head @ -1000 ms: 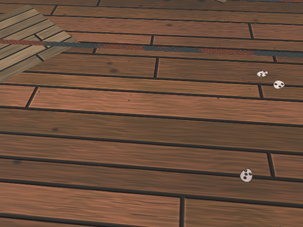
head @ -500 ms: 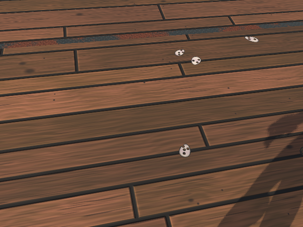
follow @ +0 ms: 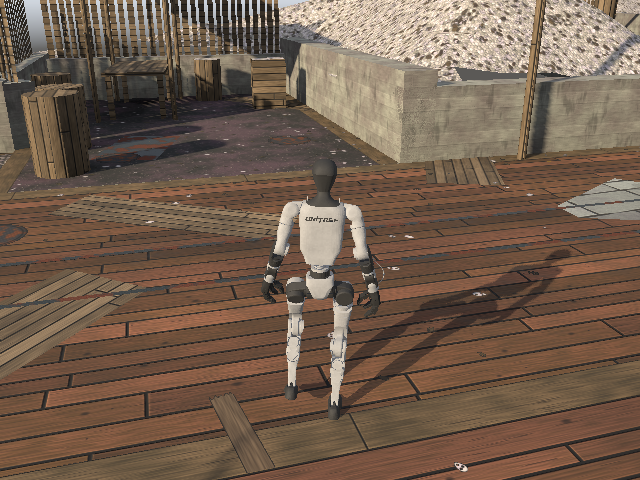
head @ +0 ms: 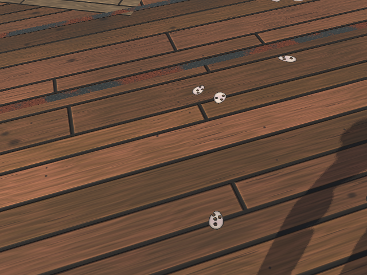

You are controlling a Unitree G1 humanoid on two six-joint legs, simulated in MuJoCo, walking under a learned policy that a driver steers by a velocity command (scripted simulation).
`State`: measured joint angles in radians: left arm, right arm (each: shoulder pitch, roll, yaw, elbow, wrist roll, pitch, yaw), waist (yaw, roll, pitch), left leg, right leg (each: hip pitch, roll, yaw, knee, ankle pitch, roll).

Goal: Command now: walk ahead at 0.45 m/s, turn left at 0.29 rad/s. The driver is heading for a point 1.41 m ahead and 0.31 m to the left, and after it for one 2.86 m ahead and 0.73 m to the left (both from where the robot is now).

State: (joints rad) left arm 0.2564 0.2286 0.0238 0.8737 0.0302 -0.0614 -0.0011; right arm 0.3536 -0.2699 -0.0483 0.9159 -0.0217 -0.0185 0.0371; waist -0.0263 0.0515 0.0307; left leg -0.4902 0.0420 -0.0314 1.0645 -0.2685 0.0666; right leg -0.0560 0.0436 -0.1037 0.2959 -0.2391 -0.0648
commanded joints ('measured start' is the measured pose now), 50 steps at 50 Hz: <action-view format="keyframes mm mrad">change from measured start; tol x32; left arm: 1 55 118 26 -16 -7 -35 5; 37 -345 107 -3 -257 6 9 -27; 43 207 270 51 -141 29 -27 19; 50 50 120 29 -82 -18 -26 -13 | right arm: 1 -38 -51 -18 -57 -4 1 11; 50 8 -80 -8 -105 -28 -31 -11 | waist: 1 21 -124 63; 17 -53 222 -300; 50 4 -146 -33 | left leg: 1 -209 28 -17 47 90 -19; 15 332 -152 162 -515 55 149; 17 823 280 -633 -679 -39 376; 25 280 76 -244 -855 382 244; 41 491 65 -258 -563 802 84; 44 -14 -206 -79 162 -268 10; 50 -37 -17 -33 55 -26 -13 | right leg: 1 47 -272 116 -167 333 -69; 14 173 -298 -116 281 1153 -32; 16 -104 -232 -134 806 638 -10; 17 -551 5 -45 1201 -266 55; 18 -672 -17 150 1248 -212 41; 41 -216 -10 77 193 109 8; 44 335 -484 870 -3 -85 -201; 50 -55 -239 400 -79 255 -137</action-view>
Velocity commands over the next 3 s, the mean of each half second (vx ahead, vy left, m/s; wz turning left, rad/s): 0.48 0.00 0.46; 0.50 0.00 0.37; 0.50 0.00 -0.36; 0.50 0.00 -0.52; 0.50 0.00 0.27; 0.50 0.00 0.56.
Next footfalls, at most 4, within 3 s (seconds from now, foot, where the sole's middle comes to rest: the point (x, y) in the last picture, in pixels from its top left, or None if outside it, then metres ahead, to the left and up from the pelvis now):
0.32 left None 0.31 0.10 -0.78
0.84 right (184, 235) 0.66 0.05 -0.78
1.36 left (116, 203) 0.82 0.33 -0.78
1.88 right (161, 147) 1.11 0.15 -0.78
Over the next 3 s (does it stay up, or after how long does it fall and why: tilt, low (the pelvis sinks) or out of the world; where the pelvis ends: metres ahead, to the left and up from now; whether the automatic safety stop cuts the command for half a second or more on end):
stays up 1.57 0.26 -0.03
